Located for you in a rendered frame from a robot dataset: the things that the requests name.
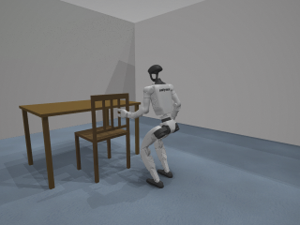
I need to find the right robot foot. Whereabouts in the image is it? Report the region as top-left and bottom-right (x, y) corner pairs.
(157, 169), (173, 178)

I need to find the left robot forearm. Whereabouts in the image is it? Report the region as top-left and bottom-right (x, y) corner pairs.
(126, 107), (145, 119)

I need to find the table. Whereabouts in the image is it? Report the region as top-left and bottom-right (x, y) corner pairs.
(19, 99), (142, 189)

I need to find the right robot forearm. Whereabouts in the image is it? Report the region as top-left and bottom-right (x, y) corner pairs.
(170, 106), (181, 120)

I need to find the robot left hand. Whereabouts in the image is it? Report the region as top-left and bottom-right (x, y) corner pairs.
(117, 108), (134, 118)

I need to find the left robot upper arm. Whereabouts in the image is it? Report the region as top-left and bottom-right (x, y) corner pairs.
(142, 85), (155, 114)

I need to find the robot torso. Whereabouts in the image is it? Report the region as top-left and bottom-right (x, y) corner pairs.
(150, 83), (177, 135)

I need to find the chair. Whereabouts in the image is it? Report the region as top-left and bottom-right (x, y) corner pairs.
(74, 93), (130, 183)

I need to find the right robot upper arm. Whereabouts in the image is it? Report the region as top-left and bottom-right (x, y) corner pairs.
(168, 83), (181, 109)

